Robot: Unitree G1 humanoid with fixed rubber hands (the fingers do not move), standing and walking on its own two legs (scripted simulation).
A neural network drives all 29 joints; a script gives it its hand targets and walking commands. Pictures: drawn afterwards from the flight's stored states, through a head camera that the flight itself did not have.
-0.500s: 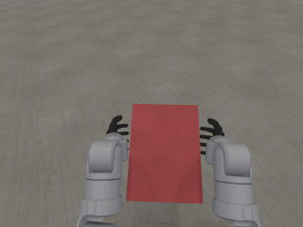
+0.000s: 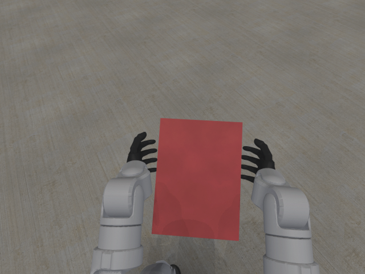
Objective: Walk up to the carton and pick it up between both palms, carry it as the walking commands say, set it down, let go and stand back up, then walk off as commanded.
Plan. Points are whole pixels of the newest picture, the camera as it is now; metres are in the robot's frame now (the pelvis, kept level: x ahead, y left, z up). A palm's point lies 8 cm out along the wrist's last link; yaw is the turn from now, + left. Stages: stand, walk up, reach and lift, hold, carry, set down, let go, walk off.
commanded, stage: carry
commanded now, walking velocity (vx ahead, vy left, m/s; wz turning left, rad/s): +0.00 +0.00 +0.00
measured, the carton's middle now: (196, 175) +0.35 +0.00 -0.03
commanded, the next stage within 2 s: none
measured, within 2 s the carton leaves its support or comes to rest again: neither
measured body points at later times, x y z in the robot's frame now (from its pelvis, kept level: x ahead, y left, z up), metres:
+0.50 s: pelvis -0.06 +0.02 +0.01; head -0.10 +0.03 +0.45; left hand +0.23 +0.17 +0.09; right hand +0.25 -0.09 +0.09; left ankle +0.10 +0.08 -0.71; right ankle -0.01 -0.09 -0.72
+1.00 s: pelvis -0.14 +0.06 +0.00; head -0.13 +0.08 +0.45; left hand +0.14 +0.25 +0.04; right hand +0.19 -0.01 +0.04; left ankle -0.14 +0.14 -0.72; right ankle -0.09 -0.02 -0.72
